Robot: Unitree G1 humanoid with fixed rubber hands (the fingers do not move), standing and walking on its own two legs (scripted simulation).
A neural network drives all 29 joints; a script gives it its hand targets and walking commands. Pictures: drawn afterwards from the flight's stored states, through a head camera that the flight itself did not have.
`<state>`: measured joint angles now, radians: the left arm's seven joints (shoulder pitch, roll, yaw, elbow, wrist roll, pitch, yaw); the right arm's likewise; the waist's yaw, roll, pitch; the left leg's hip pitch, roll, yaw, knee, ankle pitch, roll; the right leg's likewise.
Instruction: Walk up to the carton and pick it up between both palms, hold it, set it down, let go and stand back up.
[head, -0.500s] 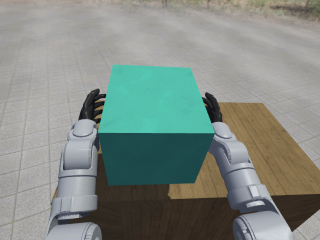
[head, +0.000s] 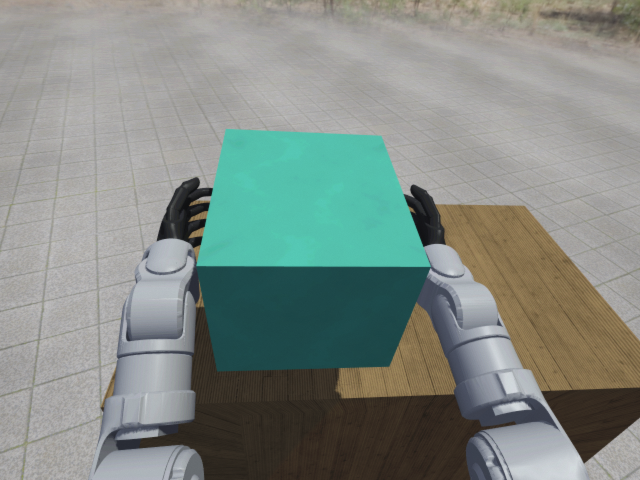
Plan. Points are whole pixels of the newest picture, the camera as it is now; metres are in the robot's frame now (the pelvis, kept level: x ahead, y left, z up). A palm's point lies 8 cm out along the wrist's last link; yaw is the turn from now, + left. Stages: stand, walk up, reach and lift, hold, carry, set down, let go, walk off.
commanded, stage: hold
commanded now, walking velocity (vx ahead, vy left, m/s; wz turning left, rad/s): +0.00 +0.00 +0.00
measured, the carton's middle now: (305, 244) +0.38 +0.01 +0.15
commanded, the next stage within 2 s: none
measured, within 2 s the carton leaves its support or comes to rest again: neither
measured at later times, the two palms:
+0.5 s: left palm (176, 241) +0.36 +0.16 +0.18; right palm (426, 246) +0.36 -0.15 +0.17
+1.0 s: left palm (175, 243) +0.36 +0.16 +0.18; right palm (424, 248) +0.35 -0.14 +0.17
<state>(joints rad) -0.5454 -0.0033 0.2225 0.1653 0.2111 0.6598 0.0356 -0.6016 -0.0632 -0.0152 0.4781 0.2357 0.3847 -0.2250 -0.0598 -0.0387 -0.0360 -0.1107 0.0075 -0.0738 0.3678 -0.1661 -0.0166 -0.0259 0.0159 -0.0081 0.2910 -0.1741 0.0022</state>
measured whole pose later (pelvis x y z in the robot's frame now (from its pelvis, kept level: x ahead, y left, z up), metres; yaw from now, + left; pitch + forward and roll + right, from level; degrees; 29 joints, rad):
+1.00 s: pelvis +0.00 +0.00 +0.00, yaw +0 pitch -5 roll -1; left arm -0.55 0.00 0.22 0.15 0.22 0.68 0.04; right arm -0.60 -0.05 -0.04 0.49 0.23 0.37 -0.21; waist -0.07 -0.06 -0.03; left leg -0.11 0.00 -0.08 0.37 -0.16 -0.01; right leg -0.02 0.01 -0.01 0.28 -0.17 0.00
